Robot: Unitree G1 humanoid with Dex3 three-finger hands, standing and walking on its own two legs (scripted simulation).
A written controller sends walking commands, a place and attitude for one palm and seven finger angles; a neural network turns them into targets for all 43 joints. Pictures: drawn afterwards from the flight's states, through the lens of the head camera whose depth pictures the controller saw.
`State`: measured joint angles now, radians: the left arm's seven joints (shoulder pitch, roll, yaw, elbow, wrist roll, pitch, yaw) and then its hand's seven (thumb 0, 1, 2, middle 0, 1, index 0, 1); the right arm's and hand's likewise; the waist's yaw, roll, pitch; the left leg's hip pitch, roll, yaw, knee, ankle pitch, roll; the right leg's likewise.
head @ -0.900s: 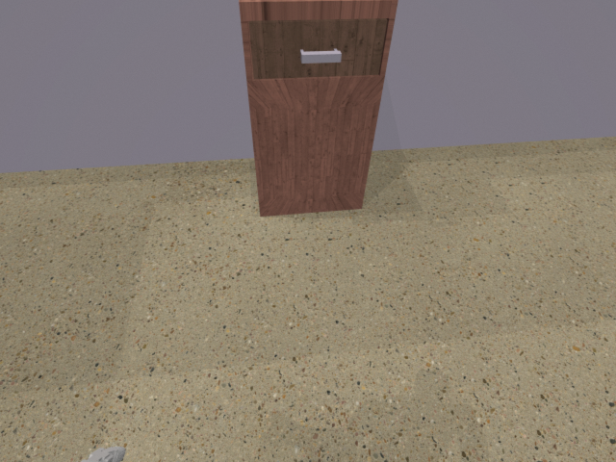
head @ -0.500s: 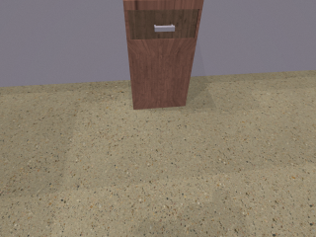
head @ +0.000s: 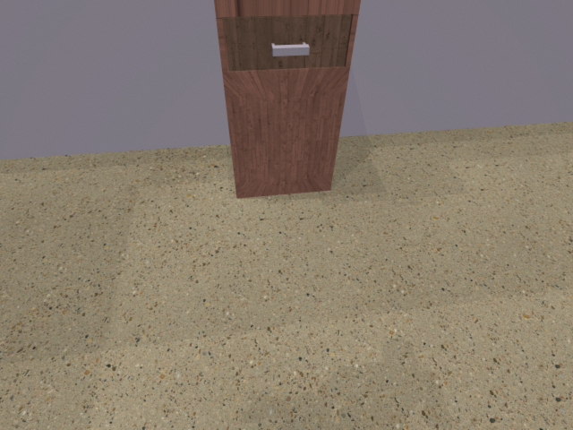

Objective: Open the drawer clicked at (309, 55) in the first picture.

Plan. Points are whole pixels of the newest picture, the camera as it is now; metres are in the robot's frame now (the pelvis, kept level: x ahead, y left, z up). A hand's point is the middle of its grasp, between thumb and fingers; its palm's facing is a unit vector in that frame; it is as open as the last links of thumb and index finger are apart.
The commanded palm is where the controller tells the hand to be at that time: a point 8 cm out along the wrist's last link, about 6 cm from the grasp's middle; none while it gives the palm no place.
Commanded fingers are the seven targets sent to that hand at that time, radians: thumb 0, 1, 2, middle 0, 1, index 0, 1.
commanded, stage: look at it before walking up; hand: left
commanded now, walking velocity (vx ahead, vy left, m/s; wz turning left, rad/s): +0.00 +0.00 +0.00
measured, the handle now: (289, 47) +1.32 +0.05 -0.02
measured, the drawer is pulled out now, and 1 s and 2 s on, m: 0.00 0.00 0.00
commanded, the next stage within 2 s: walk to a spot facing it in 0.54 s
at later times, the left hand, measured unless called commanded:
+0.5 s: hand out of the picture +0.08 +0.25 -0.16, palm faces -0.04 -0.94 -0.33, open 7.4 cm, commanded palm none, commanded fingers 0.00 0.90 0.90 -0.20 -0.30 -0.20 -0.30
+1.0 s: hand out of the picture +0.10 +0.17 -0.18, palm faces -0.16 -0.96 -0.23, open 7.4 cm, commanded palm none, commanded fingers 0.00 0.90 0.90 -0.20 -0.30 -0.20 -0.30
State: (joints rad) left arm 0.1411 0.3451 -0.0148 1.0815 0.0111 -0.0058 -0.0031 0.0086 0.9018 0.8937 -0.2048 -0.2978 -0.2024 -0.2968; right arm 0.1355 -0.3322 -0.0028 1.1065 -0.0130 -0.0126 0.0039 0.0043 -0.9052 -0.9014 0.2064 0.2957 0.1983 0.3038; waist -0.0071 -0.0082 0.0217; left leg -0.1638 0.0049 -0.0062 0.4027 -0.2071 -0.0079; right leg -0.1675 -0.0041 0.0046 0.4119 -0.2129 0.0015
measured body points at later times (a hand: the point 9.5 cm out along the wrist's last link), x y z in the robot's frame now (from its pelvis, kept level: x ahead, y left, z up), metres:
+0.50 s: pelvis +0.01 +0.00 +0.00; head +0.02 +0.00 +0.45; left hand +0.09 +0.30 -0.13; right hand +0.09 -0.30 -0.13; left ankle +0.01 +0.12 -0.74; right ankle +0.01 -0.12 -0.74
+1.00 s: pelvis +0.06 -0.03 -0.02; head +0.07 -0.05 +0.43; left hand +0.11 +0.22 -0.16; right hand +0.04 -0.29 -0.18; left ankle +0.01 +0.12 -0.74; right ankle +0.06 -0.12 -0.74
